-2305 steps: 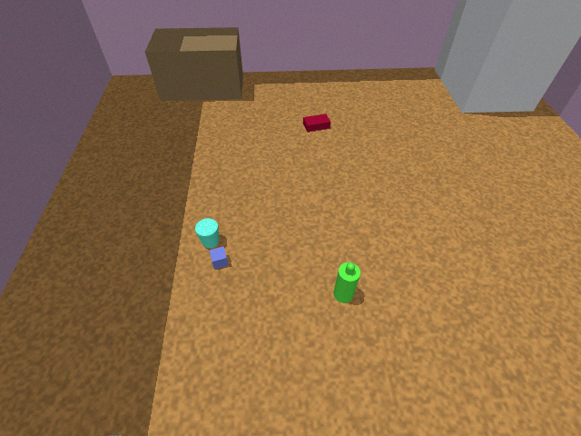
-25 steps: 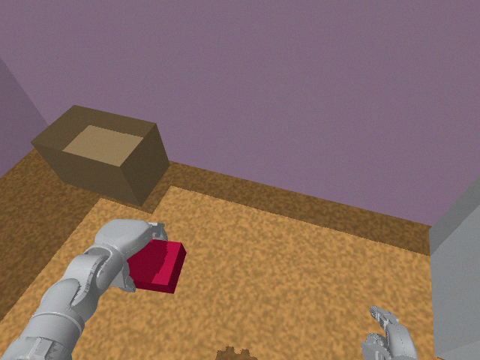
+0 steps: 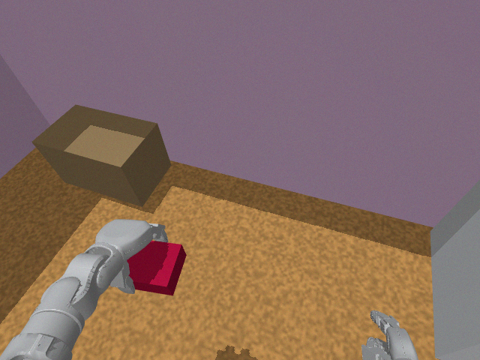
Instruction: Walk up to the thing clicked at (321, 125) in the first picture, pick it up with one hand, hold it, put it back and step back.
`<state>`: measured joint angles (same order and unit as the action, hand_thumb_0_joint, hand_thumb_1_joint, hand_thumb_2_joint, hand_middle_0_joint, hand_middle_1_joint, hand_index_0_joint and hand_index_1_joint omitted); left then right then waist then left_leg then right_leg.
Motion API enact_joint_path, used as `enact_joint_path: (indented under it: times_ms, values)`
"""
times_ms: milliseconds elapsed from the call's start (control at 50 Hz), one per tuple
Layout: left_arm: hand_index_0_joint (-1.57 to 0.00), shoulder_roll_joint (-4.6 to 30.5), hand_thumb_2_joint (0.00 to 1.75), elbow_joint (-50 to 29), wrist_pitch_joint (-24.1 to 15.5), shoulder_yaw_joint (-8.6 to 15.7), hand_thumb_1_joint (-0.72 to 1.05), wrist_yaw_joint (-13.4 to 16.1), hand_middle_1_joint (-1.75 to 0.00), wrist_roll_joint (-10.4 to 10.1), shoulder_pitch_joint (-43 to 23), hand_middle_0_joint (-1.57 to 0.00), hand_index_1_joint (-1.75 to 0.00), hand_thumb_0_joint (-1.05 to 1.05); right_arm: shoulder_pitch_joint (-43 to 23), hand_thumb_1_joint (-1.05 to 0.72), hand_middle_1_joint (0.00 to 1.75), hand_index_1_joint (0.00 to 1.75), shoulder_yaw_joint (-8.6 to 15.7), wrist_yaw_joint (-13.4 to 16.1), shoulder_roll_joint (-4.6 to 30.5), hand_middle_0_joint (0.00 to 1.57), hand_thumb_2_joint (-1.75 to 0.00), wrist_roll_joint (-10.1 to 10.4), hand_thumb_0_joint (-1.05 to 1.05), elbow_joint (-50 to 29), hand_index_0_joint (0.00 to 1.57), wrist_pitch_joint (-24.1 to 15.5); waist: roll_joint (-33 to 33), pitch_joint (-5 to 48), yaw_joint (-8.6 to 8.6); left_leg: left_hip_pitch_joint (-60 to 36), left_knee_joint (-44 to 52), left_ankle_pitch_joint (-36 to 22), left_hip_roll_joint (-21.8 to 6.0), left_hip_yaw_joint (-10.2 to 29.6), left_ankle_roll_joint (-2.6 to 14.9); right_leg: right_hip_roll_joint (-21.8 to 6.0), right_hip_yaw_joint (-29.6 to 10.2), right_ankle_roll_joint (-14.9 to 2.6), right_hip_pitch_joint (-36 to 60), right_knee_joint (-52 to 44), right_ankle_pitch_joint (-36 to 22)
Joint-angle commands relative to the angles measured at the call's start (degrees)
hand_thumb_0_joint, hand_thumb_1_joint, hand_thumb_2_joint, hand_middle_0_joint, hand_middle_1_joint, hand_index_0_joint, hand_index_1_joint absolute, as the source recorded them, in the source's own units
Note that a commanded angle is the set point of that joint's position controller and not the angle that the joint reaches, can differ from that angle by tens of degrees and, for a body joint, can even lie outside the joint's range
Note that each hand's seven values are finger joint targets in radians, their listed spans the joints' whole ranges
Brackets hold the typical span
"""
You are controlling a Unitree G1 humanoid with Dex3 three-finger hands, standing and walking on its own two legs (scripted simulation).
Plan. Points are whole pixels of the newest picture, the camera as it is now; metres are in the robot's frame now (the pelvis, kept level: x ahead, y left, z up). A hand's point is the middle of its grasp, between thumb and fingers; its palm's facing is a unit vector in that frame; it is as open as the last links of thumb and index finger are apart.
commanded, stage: crouch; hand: left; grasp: from above
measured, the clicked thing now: (143, 264) +0.30 +0.21 -0.07
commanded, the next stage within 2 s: lower in 1.92 s
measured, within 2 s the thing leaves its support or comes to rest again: neither
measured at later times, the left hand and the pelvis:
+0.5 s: hand (152, 277) +0.32 +0.24 -0.21, palm faces -0.42 +0.11 -0.90, open 11.1 cm; pelvis -0.04 +0.00 -0.11, yaw +1 degrees
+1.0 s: hand (175, 288) +0.37 +0.24 -0.44, palm faces -0.48 +0.07 -0.88, open 11.0 cm; pelvis -0.07 +0.01 -0.29, yaw +0 degrees
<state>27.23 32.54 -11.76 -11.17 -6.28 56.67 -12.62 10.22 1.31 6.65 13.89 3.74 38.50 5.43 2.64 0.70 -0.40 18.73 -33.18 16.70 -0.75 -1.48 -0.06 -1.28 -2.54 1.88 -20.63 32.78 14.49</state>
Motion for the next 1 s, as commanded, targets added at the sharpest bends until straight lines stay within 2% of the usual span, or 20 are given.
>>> enact_joint_path:
  times_ms: [0, 80, 120, 200, 280, 340, 420, 440, 500, 560, 600, 700, 720, 740, 820, 840, 860, 900, 960, 980]
  values:
    - [-0.89, 11.6, 0.90, -7.1, -1.1, 7.4, 0.55, 3.7, -0.80, -0.7, -16.8, -0.87, -0.78, 0.00, -5.2, -0.90, 0.30, 0.30, 1.8, 0.6, 7.1, 0.20, -0.90, -0.5, 0.00, -8.0, 0.20, -2.2, -2.5, 12.4, 0.57, -3.8, 3.8, -10.2, 2.0, 0.5, 0.83, 2.8, 2.1, -2.35, 2.6, -4.1, -6.7]
    - [-0.91, 11.0, 0.93, -4.7, -3.3, 8.2, 0.57, 6.8, -0.82, 1.1, -17.8, -0.89, -0.80, 0.00, -4.6, -0.90, 0.30, 0.30, 2.1, 0.1, 7.1, 0.20, -0.90, -1.1, 0.00, -7.6, 0.20, -1.6, -3.6, 12.8, 1.26, -0.4, 0.4, -8.3, 2.3, 0.2, 0.89, 2.6, 1.8, -2.27, -1.3, -1.7, -5.2]
    - [-0.88, 10.1, 0.94, -1.4, -4.6, 7.8, 0.54, 9.4, -0.85, 3.0, -19.4, -0.86, -0.82, 0.00, -3.6, -0.90, 0.30, 0.30, 2.6, -0.4, 7.1, 0.20, -0.90, -1.6, 0.00, -6.8, 0.20, -1.4, -3.4, 14.0, 1.79, 2.9, -3.1, -8.7, 2.2, 0.3, 0.67, 2.7, 2.0, -2.38, -4.6, 2.1, -5.9]
    - [-0.84, 11.1, 0.88, 4.7, -5.8, 8.4, 0.49, 14.5, -0.84, 7.8, -22.8, -0.81, -0.81, 0.00, -1.4, -0.90, 0.30, 0.30, 3.7, -1.6, 7.8, 0.20, -0.90, -2.5, 0.00, -6.0, 0.20, -0.6, -2.2, 19.5, 2.28, 11.0, -13.1, -8.3, 2.4, 0.3, 0.48, 2.4, 2.1, -2.41, -12.2, 10.5, -6.4]
    - [-0.85, 10.1, 0.86, 9.2, -5.4, 6.4, 0.49, 19.2, -0.84, 11.4, -30.3, -0.82, -0.81, 0.00, 1.9, -0.91, 0.30, 0.30, 4.6, -3.0, 8.6, 0.20, -0.90, -3.5, 0.00, -5.1, 0.20, 0.7, -0.8, 24.2, 4.25, 18.4, -21.2, -6.6, 2.1, 0.7, 0.72, 2.5, 2.2, -2.57, -21.2, 17.8, -4.7]
    - [-0.84, 9.8, 0.83, 15.8, -4.7, 7.0, 0.47, 23.0, -0.81, 12.6, -31.6, -0.81, -0.79, 0.00, 3.0, -0.91, 0.30, 0.30, 5.3, -4.0, 9.4, 0.20, -0.90, -4.1, 0.00, -4.6, 0.20, 0.6, -2.1, 26.0, 4.23, 26.4, -26.8, -2.7, 2.2, 1.1, 0.93, 2.6, 2.9, -2.63, -27.3, 23.4, -0.7]
    - [-0.80, 10.2, 0.77, 17.7, -3.2, 6.5, 0.41, 26.8, -0.79, 14.1, -40.0, -0.77, -0.75, 0.00, 4.4, -0.91, 0.30, 0.30, 6.1, -4.5, 10.4, 0.20, -0.90, -5.1, 0.00, -3.2, 0.20, -0.2, 1.9, 31.9, 5.86, 32.0, -33.6, 0.7, 1.8, 2.6, 0.69, 2.7, 3.6, -3.17, -38.0, 31.2, 2.8]
    - [-0.81, 12.5, 0.77, 19.2, -2.8, 8.0, 0.41, 27.4, -0.76, 14.8, -40.5, -0.79, -0.73, 0.00, 5.1, -0.91, 0.30, 0.30, 6.5, -4.4, 10.9, 0.20, -0.90, -5.1, 0.00, -2.6, 0.20, -0.4, 2.1, 33.4, 5.44, 33.0, -35.2, 1.6, 1.7, 2.7, 0.76, 2.7, 3.7, -3.28, -39.4, 32.9, 3.6]
    - [-0.82, 12.2, 0.78, 19.8, -2.3, 7.9, 0.43, 27.9, -0.76, 14.9, -43.5, -0.79, -0.74, 0.00, 6.1, -0.91, 0.30, 0.30, 6.9, -4.4, 11.1, 0.20, -0.90, -5.7, 0.00, -2.0, 0.20, -1.5, 2.7, 37.7, 6.34, 39.1, -40.3, 3.2, 1.8, 3.3, 1.08, 2.5, 3.7, -3.55, -44.5, 38.3, 4.8]
    - [-0.85, 16.5, 0.79, 19.8, -1.6, 10.3, 0.47, 27.8, -0.77, 15.1, -46.9, -0.82, -0.74, 0.00, 7.0, -0.91, 0.30, 0.30, 7.2, -4.4, 11.7, 0.20, -0.90, -5.9, 0.00, -1.4, 0.20, -2.4, 5.0, 41.7, 6.09, 41.5, -43.8, 4.2, 1.5, 4.1, 0.82, 2.2, 4.1, -3.78, -49.7, 43.1, 6.8]
    - [-0.88, 15.3, 0.81, 21.4, -1.6, 9.5, 0.51, 27.4, -0.79, 15.2, -49.2, -0.85, -0.76, 0.00, 7.4, -0.91, 0.30, 0.30, 7.1, -4.5, 11.6, 0.20, -0.90, -6.3, 0.00, -1.2, 0.20, -3.0, 5.7, 42.9, 7.24, 43.5, -45.6, 5.8, 1.4, 5.1, 0.62, 2.3, 4.7, -3.89, -53.4, 46.4, 8.2]
    - [-0.89, 16.0, 0.81, 28.7, -1.8, 10.1, 0.54, 26.2, -0.81, 15.4, -49.0, -0.85, -0.76, 0.00, 8.2, -0.91, 0.30, 0.30, 6.8, -5.4, 12.2, 0.20, -0.90, -6.8, 0.00, -0.7, 0.20, -4.4, 4.1, 39.8, 9.06, 54.2, -49.9, 16.0, 1.8, 6.2, 0.61, 2.0, 5.4, -3.62, -61.4, 51.2, 15.6]
    - [-0.91, 14.9, 0.78, 29.3, -2.1, 9.3, 0.57, 25.6, -0.80, 15.0, -49.6, -0.86, -0.75, 0.00, 8.5, -0.91, 0.30, 0.30, 6.7, -5.7, 12.1, 0.20, -0.90, -6.9, 0.00, -0.8, 0.20, -4.8, 2.8, 40.0, 9.70, 55.8, -51.2, 17.6, 2.0, 6.2, 0.90, 2.0, 5.5, -3.71, -61.9, 51.9, 16.9]
    - [-0.92, 16.5, 0.80, 28.8, -2.4, 10.0, 0.58, 25.3, -0.80, 15.1, -50.8, -0.87, -0.76, 0.00, 8.6, -0.91, 0.30, 0.30, 6.4, -5.9, 12.1, 0.20, -0.90, -6.8, 0.00, -0.5, 0.20, -5.1, 3.1, 40.6, 9.93, 58.1, -52.7, 18.2, 2.1, 5.7, 1.13, 2.0, 5.4, -3.70, -62.4, 52.9, 17.4]
    - [-0.96, 18.5, 0.84, 29.7, -3.9, 11.0, 0.63, 25.1, -0.81, 15.3, -53.7, -0.91, -0.77, 0.00, 9.1, -0.91, 0.30, 0.30, 5.6, -6.9, 12.2, 0.20, -0.90, -7.4, 0.00, -0.5, 0.20, -6.0, 3.8, 42.8, 11.12, 63.4, -58.0, 19.0, 2.6, 5.3, 1.53, 1.9, 5.8, -3.71, -66.5, 57.4, 18.5]
    - [-0.96, 19.3, 0.83, 31.3, -4.2, 11.6, 0.64, 25.4, -0.81, 15.4, -53.3, -0.92, -0.77, 0.00, 9.1, -0.91, 0.30, 0.30, 5.3, -7.1, 12.6, 0.20, -0.90, -7.5, 0.00, 0.0, 0.20, -6.2, 3.8, 41.6, 11.22, 64.0, -58.9, 19.2, 2.6, 5.8, 1.38, 1.6, 5.9, -3.66, -68.9, 58.5, 18.7]
    - [-0.95, 19.0, 0.82, 30.6, -4.7, 11.5, 0.63, 25.7, -0.80, 15.7, -55.1, -0.90, -0.76, 0.00, 9.5, -0.90, 0.30, 0.30, 5.2, -7.4, 12.6, 0.20, -0.90, -7.7, 0.00, 0.3, 0.20, -6.4, 6.0, 42.4, 11.71, 64.3, -60.1, 18.6, 2.5, 5.9, 1.22, 1.6, 6.0, -3.75, -70.8, 59.9, 17.9]
    - [-0.94, 21.5, 0.81, 29.6, -5.6, 13.0, 0.61, 26.6, -0.79, 17.0, -57.7, -0.90, -0.74, 0.00, 10.4, -0.91, 0.30, 0.30, 4.8, -7.8, 13.0, 0.20, -0.90, -8.2, 0.00, 0.9, 0.20, -6.7, 8.6, 45.6, 11.74, 63.2, -62.5, 15.2, 2.4, 6.1, 0.80, 1.4, 6.2, -3.93, -73.4, 63.0, 15.3]
    - [-0.93, 22.9, 0.77, 30.4, -6.5, 14.0, 0.57, 28.0, -0.73, 18.8, -58.2, -0.90, -0.69, 0.00, 11.8, -0.91, 0.30, 0.30, 4.5, -8.9, 13.4, 0.20, -0.90, -9.0, 0.00, 1.6, 0.20, -6.8, 12.7, 49.6, 11.40, 59.9, -66.0, 8.2, 2.3, 5.8, 0.26, 1.4, 6.4, -4.16, -75.4, 66.7, 11.2]
    - [-0.93, 23.3, 0.75, 28.5, -7.0, 14.5, 0.58, 28.5, -0.73, 19.0, -60.3, -0.89, -0.69, 0.00, 12.3, -0.91, 0.30, 0.30, 4.5, -9.3, 13.3, 0.20, -0.90, -9.3, 0.00, 2.1, 0.20, -6.9, 13.8, 50.8, 11.92, 59.4, -67.4, 5.9, 2.2, 5.7, 0.18, 1.4, 6.6, -4.17, -76.1, 67.9, 9.8]
